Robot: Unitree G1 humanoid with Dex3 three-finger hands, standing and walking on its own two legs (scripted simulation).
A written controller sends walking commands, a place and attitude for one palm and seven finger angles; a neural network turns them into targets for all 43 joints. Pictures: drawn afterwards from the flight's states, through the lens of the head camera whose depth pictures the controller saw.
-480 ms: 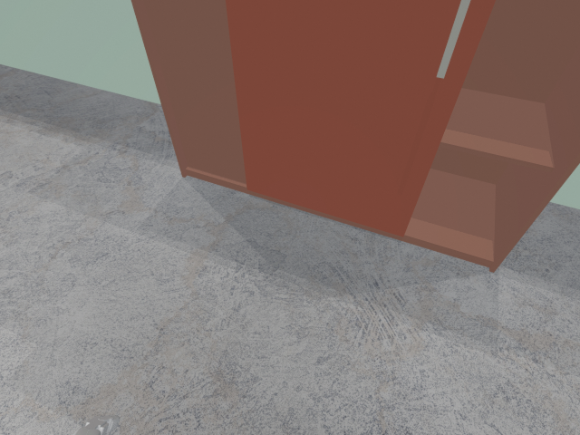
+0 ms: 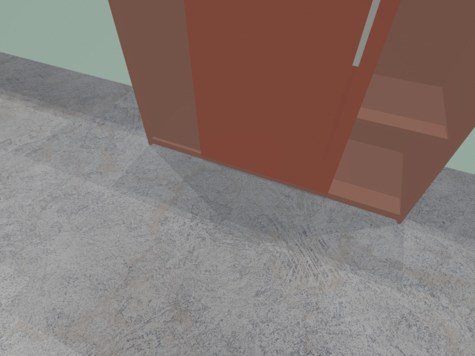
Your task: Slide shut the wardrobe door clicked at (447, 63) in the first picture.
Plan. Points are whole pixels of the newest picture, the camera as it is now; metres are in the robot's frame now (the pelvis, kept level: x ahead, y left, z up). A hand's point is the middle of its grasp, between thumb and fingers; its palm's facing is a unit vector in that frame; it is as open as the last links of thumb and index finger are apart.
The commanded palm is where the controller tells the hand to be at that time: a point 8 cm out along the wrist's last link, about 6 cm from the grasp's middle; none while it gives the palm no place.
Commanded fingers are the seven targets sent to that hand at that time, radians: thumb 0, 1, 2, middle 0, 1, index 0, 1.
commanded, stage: stand and wait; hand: left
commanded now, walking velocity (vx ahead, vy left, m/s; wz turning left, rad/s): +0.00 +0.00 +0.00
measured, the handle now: (369, 20) +1.05 -0.36 +0.15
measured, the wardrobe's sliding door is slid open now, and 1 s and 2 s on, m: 0.37 0.37 0.37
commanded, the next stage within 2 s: look at it before walking up in 0.34 s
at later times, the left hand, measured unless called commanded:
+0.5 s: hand out of the picture +0.07 +0.24 -0.15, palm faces -0.04 -0.94 -0.33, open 7.4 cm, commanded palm none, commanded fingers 0.00 0.90 0.90 -0.20 -0.30 -0.20 -0.30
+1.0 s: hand out of the picture +0.06 +0.24 -0.15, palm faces -0.04 -0.94 -0.33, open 7.4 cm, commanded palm none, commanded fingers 0.00 0.90 0.90 -0.20 -0.30 -0.20 -0.30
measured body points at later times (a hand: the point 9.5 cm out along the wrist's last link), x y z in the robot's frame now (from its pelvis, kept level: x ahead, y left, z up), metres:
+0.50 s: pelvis -0.01 -0.01 +0.00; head -0.02 -0.01 +0.45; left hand +0.07 +0.29 -0.12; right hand +0.06 -0.30 -0.13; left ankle +0.00 +0.12 -0.74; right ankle +0.00 -0.12 -0.74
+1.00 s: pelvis -0.01 +0.00 +0.00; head -0.01 +0.00 +0.45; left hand +0.06 +0.29 -0.13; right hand +0.06 -0.30 -0.13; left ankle +0.00 +0.12 -0.74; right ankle +0.00 -0.12 -0.74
